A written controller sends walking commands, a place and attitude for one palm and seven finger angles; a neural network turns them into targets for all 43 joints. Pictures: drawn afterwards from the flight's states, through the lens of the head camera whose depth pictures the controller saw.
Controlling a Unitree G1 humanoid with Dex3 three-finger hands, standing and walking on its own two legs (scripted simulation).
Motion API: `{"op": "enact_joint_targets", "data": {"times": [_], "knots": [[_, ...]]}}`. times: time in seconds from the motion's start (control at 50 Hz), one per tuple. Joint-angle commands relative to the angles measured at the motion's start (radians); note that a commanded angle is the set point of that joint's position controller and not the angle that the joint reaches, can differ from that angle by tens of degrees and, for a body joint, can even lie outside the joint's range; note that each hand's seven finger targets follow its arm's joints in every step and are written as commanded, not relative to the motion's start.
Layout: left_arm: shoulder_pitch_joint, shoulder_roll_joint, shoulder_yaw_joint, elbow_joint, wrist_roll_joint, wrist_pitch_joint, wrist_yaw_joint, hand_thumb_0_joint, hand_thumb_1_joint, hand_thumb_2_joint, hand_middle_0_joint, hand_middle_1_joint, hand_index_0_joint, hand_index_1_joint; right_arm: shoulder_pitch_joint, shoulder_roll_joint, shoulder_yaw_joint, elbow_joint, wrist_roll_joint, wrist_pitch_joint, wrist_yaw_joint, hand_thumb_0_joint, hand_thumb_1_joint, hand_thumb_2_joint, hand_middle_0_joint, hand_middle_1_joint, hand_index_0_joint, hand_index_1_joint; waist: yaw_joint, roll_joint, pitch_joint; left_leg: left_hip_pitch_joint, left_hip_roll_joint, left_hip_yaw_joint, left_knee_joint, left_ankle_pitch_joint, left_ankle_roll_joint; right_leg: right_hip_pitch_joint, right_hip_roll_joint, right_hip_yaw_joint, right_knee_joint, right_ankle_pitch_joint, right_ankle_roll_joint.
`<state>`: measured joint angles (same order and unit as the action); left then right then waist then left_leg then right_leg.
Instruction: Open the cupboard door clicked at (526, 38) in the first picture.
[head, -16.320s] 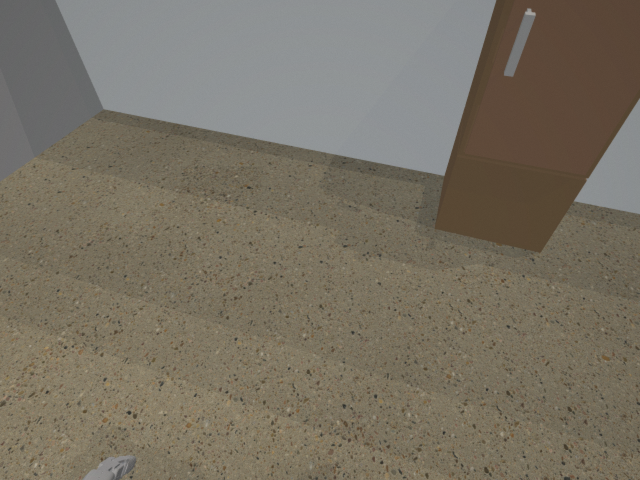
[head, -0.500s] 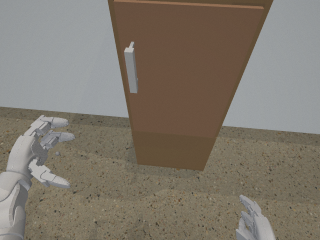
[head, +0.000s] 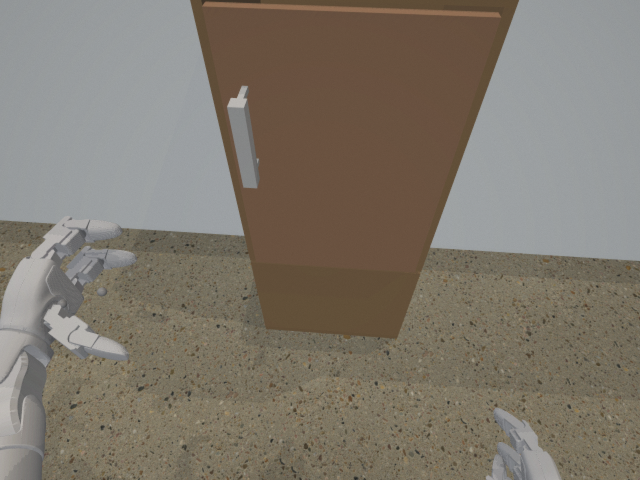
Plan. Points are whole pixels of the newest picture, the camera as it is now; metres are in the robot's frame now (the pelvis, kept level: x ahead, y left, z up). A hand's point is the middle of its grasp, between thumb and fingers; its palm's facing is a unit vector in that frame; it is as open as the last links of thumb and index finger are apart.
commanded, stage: raise the hand with hooked fingers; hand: left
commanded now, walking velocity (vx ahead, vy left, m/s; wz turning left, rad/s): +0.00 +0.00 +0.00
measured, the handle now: (247, 138) +0.62 +0.17 +0.07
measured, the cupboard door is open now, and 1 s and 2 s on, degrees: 0 0 0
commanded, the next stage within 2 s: move the hooked fingers beside the handle in 0.12 s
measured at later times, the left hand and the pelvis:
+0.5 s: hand (125, 264) +0.33 +0.26 +0.10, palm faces +0.00 -1.00 -0.03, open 14.0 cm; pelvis -0.01 -0.01 +0.00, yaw +1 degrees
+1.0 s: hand (151, 218) +0.41 +0.26 +0.09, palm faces -0.02 -1.00 -0.01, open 14.0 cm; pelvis +0.00 +0.01 -0.01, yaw -1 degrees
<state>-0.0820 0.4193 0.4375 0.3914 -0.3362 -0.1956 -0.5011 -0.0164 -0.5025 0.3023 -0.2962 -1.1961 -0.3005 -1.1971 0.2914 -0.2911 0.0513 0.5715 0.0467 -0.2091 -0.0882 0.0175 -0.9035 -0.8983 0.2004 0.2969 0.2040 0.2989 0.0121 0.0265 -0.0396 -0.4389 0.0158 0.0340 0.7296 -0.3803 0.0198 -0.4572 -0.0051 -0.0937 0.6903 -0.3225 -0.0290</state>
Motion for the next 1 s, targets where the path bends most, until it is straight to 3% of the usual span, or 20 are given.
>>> {"op": "enact_joint_targets", "data": {"times": [0.0,0.06,0.12,0.18,0.2,0.28,0.34,0.38,0.48,0.58,0.6,0.62,0.64,0.68,0.7,0.76,0.82,0.88,0.94,0.98], "knots": [[-0.245,0.278,0.086,-0.165,-0.038,-0.047,-0.018,0.000,-0.500,0.300,-0.300,-1.200,-0.300,-1.200,-0.064,-0.132,-0.054,-0.142,0.005,-0.051,-0.015,0.000,-0.900,-0.900,0.200,0.300,0.200,0.300,-0.010,0.036,-0.193,0.051,-0.017,-0.049,-0.112,0.211,0.006,0.121,0.016,0.068,-0.094,0.180,0.002],[-0.250,0.294,0.103,-0.148,-0.047,-0.035,-0.028,0.000,-0.500,0.300,-0.300,-1.200,-0.300,-1.200,-0.069,-0.133,-0.051,-0.145,0.005,-0.049,-0.019,0.000,-0.900,-0.900,0.200,0.300,0.200,0.300,-0.004,0.005,-0.198,0.031,-0.020,-0.046,-0.099,0.207,0.007,0.145,0.011,0.088,-0.097,0.175,0.004],[-0.248,0.288,0.099,-0.165,-0.047,-0.045,-0.030,0.000,-0.500,0.300,-0.300,-1.200,-0.300,-1.200,-0.069,-0.128,-0.052,-0.147,0.006,-0.052,-0.018,0.000,-0.900,-0.900,0.200,0.300,0.200,0.300,0.000,0.025,-0.238,0.041,-0.022,-0.041,-0.097,0.229,0.007,0.160,0.007,0.089,-0.092,0.205,0.007],[-0.259,0.283,0.091,-0.179,-0.049,-0.055,-0.028,0.000,-0.500,0.300,-0.300,-1.200,-0.300,-1.200,-0.073,-0.124,-0.051,-0.148,0.005,-0.054,-0.016,0.000,-0.900,-0.900,0.200,0.300,0.200,0.300,-0.003,0.022,-0.234,0.038,-0.020,-0.043,-0.091,0.232,0.007,0.160,0.008,0.094,-0.087,0.208,0.007],[-0.251,0.277,0.088,-0.179,-0.046,-0.059,-0.026,0.000,-0.500,0.300,-0.300,-1.200,-0.300,-1.200,-0.071,-0.123,-0.051,-0.144,0.006,-0.056,-0.016,0.000,-0.900,-0.900,0.200,0.300,0.200,0.300,-0.002,0.045,-0.241,0.046,-0.020,-0.041,-0.091,0.240,0.006,0.163,0.007,0.093,-0.085,0.219,0.006],[-0.422,0.311,0.086,-0.087,-0.032,-0.056,-0.015,0.000,-0.500,0.300,-0.300,-1.200,-0.300,-1.200,-0.064,-0.132,-0.048,-0.118,0.009,-0.045,-0.027,0.000,-0.900,-0.900,0.200,0.300,0.200,0.300,-0.039,0.002,-0.162,-0.003,-0.017,-0.046,-0.085,0.153,0.005,0.096,0.007,0.106,-0.104,0.109,0.011],[-0.511,0.281,0.035,-0.059,-0.012,-0.067,-0.012,0.000,-0.500,0.300,-0.300,-1.200,-0.300,-1.200,-0.058,-0.128,-0.047,-0.108,0.011,-0.048,-0.033,0.000,-0.900,-0.900,0.200,0.300,0.200,0.300,-0.048,0.057,-0.204,0.022,-0.021,-0.047,-0.086,0.143,0.006,0.088,0.001,0.106,-0.100,0.095,0.009],[-0.545,0.320,0.051,-0.037,-0.001,-0.072,-0.015,0.000,-0.500,0.300,-0.300,-1.200,-0.300,-1.200,-0.048,-0.132,-0.047,-0.105,0.007,-0.044,-0.032,0.000,-0.900,-0.900,0.200,0.300,0.200,0.300,-0.041,0.061,-0.262,0.026,-0.020,-0.049,-0.077,0.171,0.006,0.118,0.000,0.110,-0.085,0.130,0.006],[-0.575,0.338,0.062,0.068,0.007,-0.077,-0.017,0.000,-0.500,0.300,-0.300,-1.200,-0.300,-1.200,-0.025,-0.138,-0.048,-0.103,0.006,-0.026,-0.024,0.000,-0.900,-0.900,0.200,0.300,0.200,0.300,-0.034,0.019,-0.292,0.001,-0.019,-0.048,-0.069,0.210,0.006,0.136,0.004,0.102,-0.060,0.194,0.006],[-0.629,0.354,0.064,0.157,0.021,-0.072,-0.008,0.000,-0.500,0.300,-0.300,-1.200,-0.300,-1.200,0.005,-0.146,-0.052,-0.104,0.004,-0.002,-0.012,0.000,-0.900,-0.900,0.200,0.300,0.200,0.300,-0.037,0.027,-0.290,-0.021,-0.018,-0.043,-0.065,0.231,0.004,0.121,0.008,0.095,-0.044,0.232,0.004],[-0.610,0.373,0.085,0.168,0.025,-0.077,-0.002,0.000,-0.500,0.300,-0.300,-1.200,-0.300,-1.200,0.015,-0.150,-0.056,-0.105,0.003,0.004,-0.010,0.000,-0.900,-0.900,0.200,0.300,0.200,0.300,-0.027,0.004,-0.301,-0.027,-0.016,-0.045,-0.067,0.244,0.004,0.132,0.008,0.090,-0.039,0.246,0.004],[-0.608,0.364,0.077,0.165,0.029,-0.082,0.002,0.000,-0.500,0.300,-0.300,-1.200,-0.300,-1.200,0.018,-0.149,-0.057,-0.110,0.002,0.008,-0.007,0.000,-0.900,-0.900,0.200,0.300,0.200,0.300,-0.025,0.034,-0.318,-0.025,-0.018,-0.039,-0.066,0.251,0.004,0.134,0.007,0.094,-0.036,0.256,0.005],[-0.618,0.372,0.083,0.172,0.034,-0.087,0.009,0.000,-0.500,0.300,-0.300,-1.200,-0.300,-1.200,0.025,-0.149,-0.059,-0.108,0.004,0.014,-0.005,0.000,-0.900,-0.900,0.200,0.300,0.200,0.300,-0.033,0.019,-0.310,-0.026,-0.015,-0.039,-0.066,0.247,0.005,0.123,0.010,0.091,-0.038,0.253,0.006],[-0.683,0.364,0.066,0.143,0.035,-0.105,0.010,0.000,-0.500,0.300,-0.300,-1.200,-0.300,-1.200,0.036,-0.148,-0.061,-0.109,0.000,0.022,0.000,0.000,-0.900,-0.900,0.200,0.300,0.200,0.300,-0.040,0.046,-0.337,-0.003,-0.015,-0.041,-0.061,0.277,0.005,0.123,0.016,0.089,-0.026,0.282,0.003],[-0.663,0.372,0.082,0.169,0.035,-0.109,0.013,0.000,-0.500,0.300,-0.300,-1.200,-0.300,-1.200,0.046,-0.151,-0.064,-0.106,-0.001,0.028,0.001,0.000,-0.900,-0.900,0.200,0.300,0.200,0.300,-0.036,0.026,-0.345,-0.008,-0.014,-0.040,-0.060,0.277,0.005,0.128,0.017,0.088,-0.025,0.282,0.004],[-0.736,0.360,0.057,0.189,0.036,-0.123,0.013,0.000,-0.500,0.300,-0.300,-1.200,-0.300,-1.200,0.063,-0.156,-0.065,-0.097,0.001,0.042,0.000,0.000,-0.900,-0.900,0.200,0.300,0.200,0.300,-0.060,0.006,-0.330,-0.012,-0.011,-0.042,-0.056,0.271,0.008,0.103,0.023,0.085,-0.024,0.276,0.004],[-0.789,0.377,0.062,0.272,0.054,-0.125,0.018,0.000,-0.500,0.300,-0.300,-1.200,-0.300,-1.200,0.080,-0.161,-0.067,-0.074,-0.001,0.057,-0.002,0.000,-0.900,-0.900,0.200,0.300,0.200,0.300,-0.071,0.025,-0.305,-0.028,-0.010,-0.044,-0.059,0.231,0.008,0.063,0.021,0.084,-0.032,0.232,0.006],[-0.856,0.418,0.071,0.284,0.075,-0.139,0.021,0.000,-0.500,0.300,-0.300,-1.200,-0.300,-1.200,0.098,-0.163,-0.067,-0.067,-0.006,0.071,0.001,0.000,-0.900,-0.900,0.200,0.300,0.200,0.300,-0.070,0.056,-0.360,-0.015,-0.010,-0.050,-0.048,0.274,0.007,0.075,0.021,0.085,-0.014,0.266,0.002],[-0.909,0.387,0.033,0.306,0.089,-0.158,0.024,0.000,-0.500,0.300,-0.300,-1.200,-0.300,-1.200,0.109,-0.159,-0.067,-0.057,-0.008,0.080,0.005,0.000,-0.900,-0.900,0.200,0.300,0.200,0.300,-0.083,0.105,-0.374,0.019,-0.006,-0.055,-0.039,0.309,0.002,0.036,0.024,0.075,-0.006,0.275,-0.001],[-0.932,0.400,0.043,0.348,0.086,-0.163,0.023,0.000,-0.500,0.300,-0.300,-1.200,-0.300,-1.200,0.123,-0.165,-0.069,-0.051,-0.009,0.090,0.006,0.000,-0.900,-0.900,0.200,0.300,0.200,0.300,-0.091,0.060,-0.380,0.014,-0.001,-0.061,-0.032,0.311,0.003,0.023,0.030,0.071,-0.004,0.272,0.001]]}}
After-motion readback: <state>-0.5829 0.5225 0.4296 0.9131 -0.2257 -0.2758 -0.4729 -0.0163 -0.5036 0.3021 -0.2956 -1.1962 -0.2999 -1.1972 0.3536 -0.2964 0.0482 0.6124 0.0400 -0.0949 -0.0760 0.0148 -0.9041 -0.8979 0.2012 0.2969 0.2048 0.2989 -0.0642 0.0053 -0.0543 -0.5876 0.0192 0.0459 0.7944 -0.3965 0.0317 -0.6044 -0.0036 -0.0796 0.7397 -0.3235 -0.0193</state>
